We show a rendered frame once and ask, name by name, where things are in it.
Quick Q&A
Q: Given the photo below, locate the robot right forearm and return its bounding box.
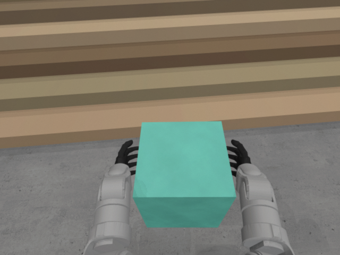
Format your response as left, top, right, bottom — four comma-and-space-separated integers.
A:
236, 163, 295, 255

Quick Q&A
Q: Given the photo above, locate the robot left hand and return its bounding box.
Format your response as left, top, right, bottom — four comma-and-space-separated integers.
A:
115, 140, 139, 175

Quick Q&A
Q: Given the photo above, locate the robot left forearm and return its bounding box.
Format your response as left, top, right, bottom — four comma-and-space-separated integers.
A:
83, 163, 132, 255

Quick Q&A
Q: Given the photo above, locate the robot right hand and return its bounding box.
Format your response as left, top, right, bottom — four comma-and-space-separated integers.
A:
226, 140, 251, 177

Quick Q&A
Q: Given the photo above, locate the carton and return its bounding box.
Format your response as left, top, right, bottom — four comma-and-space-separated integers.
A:
133, 121, 236, 227

